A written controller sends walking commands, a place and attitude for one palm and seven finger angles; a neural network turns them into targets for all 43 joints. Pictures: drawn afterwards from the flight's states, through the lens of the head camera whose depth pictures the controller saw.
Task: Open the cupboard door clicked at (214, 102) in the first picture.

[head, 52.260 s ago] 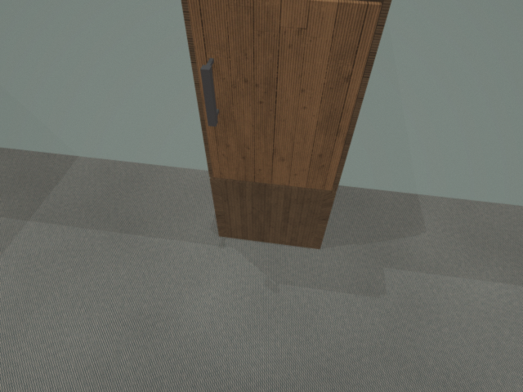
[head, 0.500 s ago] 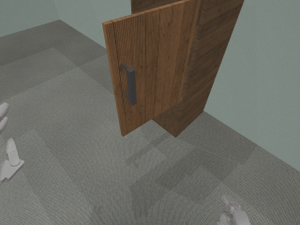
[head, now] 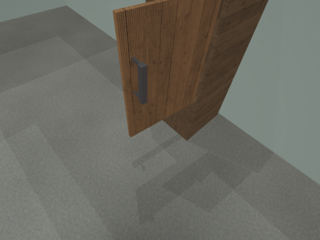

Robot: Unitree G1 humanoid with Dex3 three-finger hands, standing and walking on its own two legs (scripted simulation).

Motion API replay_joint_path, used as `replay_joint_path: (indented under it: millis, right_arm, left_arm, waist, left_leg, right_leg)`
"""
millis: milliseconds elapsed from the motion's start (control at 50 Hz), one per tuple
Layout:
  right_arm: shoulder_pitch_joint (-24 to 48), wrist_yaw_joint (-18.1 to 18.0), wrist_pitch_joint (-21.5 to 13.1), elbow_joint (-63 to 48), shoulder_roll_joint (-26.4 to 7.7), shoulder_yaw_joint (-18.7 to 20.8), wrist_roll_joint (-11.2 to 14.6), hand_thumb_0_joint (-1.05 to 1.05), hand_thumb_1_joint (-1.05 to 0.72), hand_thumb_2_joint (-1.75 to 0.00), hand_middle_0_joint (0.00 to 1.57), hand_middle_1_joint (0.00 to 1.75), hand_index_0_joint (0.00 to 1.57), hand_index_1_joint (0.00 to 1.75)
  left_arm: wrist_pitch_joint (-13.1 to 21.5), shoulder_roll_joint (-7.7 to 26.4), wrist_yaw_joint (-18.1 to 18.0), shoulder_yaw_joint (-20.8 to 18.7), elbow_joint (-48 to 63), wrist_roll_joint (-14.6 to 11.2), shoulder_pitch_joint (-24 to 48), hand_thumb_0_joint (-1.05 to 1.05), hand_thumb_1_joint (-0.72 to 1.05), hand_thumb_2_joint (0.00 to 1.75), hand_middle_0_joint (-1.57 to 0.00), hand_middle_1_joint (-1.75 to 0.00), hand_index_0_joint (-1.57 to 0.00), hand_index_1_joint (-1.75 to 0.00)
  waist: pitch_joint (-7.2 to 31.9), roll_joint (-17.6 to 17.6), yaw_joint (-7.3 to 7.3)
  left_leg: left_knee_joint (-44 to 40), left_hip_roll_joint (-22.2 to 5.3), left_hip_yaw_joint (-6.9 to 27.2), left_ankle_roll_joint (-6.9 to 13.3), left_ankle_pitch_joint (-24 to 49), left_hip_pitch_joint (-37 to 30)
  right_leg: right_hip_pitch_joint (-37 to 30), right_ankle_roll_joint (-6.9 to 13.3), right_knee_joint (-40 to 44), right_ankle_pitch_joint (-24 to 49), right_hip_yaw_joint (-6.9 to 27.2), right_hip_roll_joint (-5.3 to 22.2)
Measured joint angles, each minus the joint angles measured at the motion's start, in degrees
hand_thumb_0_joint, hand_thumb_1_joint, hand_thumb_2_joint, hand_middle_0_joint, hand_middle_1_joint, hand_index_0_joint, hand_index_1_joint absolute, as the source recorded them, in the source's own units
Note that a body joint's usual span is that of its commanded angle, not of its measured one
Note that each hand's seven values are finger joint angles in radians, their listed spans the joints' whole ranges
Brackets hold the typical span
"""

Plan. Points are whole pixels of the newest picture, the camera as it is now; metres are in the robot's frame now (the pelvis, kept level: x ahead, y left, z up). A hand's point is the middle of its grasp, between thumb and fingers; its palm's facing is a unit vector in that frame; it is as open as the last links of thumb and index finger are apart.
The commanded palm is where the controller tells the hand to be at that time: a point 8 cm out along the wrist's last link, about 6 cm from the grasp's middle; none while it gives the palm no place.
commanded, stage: let the arm hang, fingers relaxed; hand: left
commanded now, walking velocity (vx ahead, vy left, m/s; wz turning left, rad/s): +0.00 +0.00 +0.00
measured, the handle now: (139, 81) +0.61 +0.11 +0.01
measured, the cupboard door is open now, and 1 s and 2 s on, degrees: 83 83 83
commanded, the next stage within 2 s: look to check the result in 0.66 s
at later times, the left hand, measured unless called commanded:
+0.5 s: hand out of the picture +0.03 +0.17 -0.17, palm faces +0.01 -0.98 -0.19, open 7.4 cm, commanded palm none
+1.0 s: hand out of the picture +0.01 +0.18 -0.17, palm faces +0.02 -0.98 -0.21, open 7.4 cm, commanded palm none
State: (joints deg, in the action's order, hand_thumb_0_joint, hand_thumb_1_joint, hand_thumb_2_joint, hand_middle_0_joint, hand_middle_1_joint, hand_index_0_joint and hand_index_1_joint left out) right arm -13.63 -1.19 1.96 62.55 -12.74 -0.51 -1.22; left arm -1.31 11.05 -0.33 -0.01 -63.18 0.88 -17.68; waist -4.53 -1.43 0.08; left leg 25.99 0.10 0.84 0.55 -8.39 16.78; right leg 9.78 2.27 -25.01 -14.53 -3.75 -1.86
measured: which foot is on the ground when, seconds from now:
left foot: down 0.00-1.00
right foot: down 0.00-1.00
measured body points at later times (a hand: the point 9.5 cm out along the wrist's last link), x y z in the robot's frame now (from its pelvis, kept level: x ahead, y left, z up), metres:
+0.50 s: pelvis +0.01 +0.00 +0.00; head +0.01 -0.01 +0.45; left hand +0.03 +0.22 -0.16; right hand +0.01 -0.22 -0.16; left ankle +0.06 +0.11 -0.74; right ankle -0.01 -0.09 -0.74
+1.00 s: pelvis +0.02 +0.00 +0.00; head +0.04 +0.00 +0.45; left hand +0.01 +0.23 -0.15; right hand +0.03 -0.23 -0.16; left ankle +0.06 +0.11 -0.74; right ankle -0.01 -0.09 -0.74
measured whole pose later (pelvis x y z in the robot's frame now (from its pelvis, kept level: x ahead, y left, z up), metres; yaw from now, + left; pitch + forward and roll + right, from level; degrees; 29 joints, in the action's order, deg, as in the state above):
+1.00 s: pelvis +0.02 +0.00 +0.00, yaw -1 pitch -2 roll +0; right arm -13.2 -2.1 0.5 66.1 -9.5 -0.2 -1.0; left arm 0.7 9.4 -1.6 -0.7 -66.1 0.5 -16.6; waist -3.2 0.4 -0.1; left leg 22.6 0.7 -0.1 0.7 -9.1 11.6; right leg 5.0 2.0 -21.8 -15.1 -2.8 -1.3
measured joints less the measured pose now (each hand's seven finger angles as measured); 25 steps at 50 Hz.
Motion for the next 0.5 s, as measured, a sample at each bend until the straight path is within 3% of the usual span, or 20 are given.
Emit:
replay_joint_path:
  millis: [260,500]
  right_arm:
    - [-1.1,-0.5,-0.5,3.2,3.7,-0.1,0.2,0.00,-0.90,-0.90,0.20,0.30,0.20,0.30]
    - [-0.9,-0.6,-1.2,3.8,4.4,-0.1,0.0,0.01,-0.92,-0.90,0.20,0.30,0.20,0.30]
  left_arm:
    - [1.0,-0.2,-1.1,-0.5,-3.8,-0.4,-0.4,0.01,0.92,0.90,-0.20,-0.29,-0.20,-0.30]
    - [1.9,-3.0,-1.5,-0.2,-1.6,-0.2,3.0,0.00,0.91,0.90,-0.20,-0.29,-0.19,-0.30]
  waist:
    - [1.1,3.2,-0.21]
    - [2.8,2.2,-0.79]
  left_leg:
    - [-1.8,0.4,-0.5,0.1,0.2,-2.6]
    - [-2.4,0.6,-1.0,0.1,-0.2,-3.8]
  right_leg:
    - [-2.0,-0.2,1.0,-0.1,0.5,0.4]
    - [-2.8,-0.2,0.8,-0.8,1.0,0.7]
